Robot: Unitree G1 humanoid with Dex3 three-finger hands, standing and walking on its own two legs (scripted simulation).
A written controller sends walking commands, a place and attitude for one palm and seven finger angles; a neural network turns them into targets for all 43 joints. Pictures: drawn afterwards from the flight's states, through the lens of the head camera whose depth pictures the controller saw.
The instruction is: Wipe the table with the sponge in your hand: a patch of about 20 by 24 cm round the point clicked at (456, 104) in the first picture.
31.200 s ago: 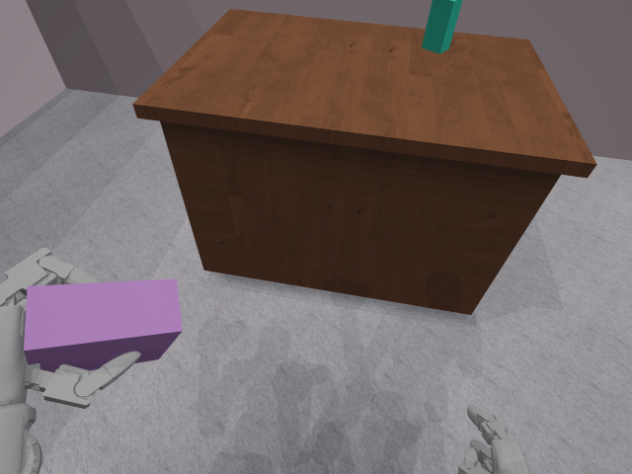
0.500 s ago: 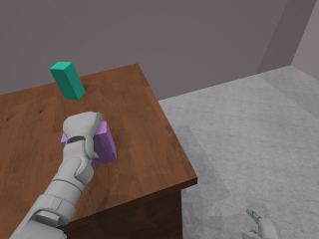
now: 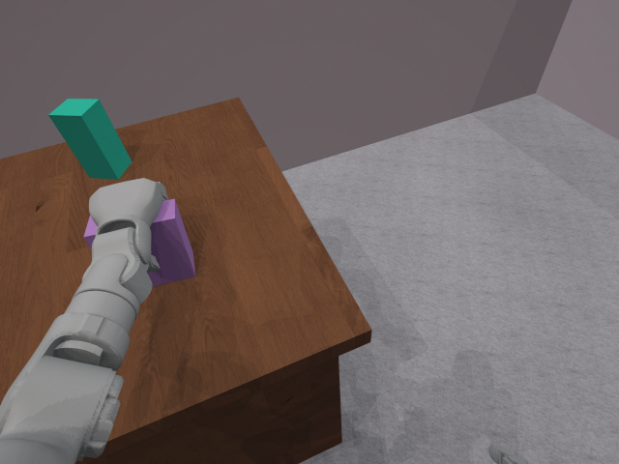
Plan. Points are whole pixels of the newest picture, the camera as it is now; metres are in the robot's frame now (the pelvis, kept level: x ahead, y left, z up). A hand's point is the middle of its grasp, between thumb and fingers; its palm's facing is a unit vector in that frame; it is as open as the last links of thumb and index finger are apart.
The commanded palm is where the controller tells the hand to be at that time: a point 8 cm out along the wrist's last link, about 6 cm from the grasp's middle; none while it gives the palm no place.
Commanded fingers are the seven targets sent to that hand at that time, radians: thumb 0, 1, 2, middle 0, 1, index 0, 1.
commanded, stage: wipe forward along the middle lane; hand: left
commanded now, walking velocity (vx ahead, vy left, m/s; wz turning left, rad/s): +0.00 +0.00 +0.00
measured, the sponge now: (149, 256) +0.39 +0.27 +0.05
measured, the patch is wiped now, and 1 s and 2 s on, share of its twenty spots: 1.00 1.00 1.00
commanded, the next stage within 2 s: slide back across to the first lane in 0.30 s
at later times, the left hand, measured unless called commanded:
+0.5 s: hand (133, 211) +0.45 +0.30 +0.09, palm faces -0.09 -0.02 -1.00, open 9.5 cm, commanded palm +0.42 +0.31 +0.14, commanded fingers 0.00 0.10 1.30 -1.20 -1.60 -1.20 -1.60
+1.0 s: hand (85, 226) +0.42 +0.36 +0.10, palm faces -0.06 -0.03 -1.00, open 9.6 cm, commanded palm +0.39 +0.36 +0.15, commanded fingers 0.00 0.10 1.30 -1.20 -1.60 -1.20 -1.60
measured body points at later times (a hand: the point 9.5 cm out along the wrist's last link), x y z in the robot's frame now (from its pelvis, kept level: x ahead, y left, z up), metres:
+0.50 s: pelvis +0.01 +0.02 +0.00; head +0.04 +0.00 +0.45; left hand +0.45 +0.29 +0.15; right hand +0.10 -0.25 -0.13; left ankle +0.04 +0.17 -0.73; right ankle +0.00 -0.11 -0.73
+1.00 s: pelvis +0.04 +0.05 +0.01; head +0.06 +0.03 +0.46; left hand +0.41 +0.36 +0.15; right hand +0.20 -0.21 -0.11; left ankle +0.04 +0.17 -0.73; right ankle +0.00 -0.10 -0.73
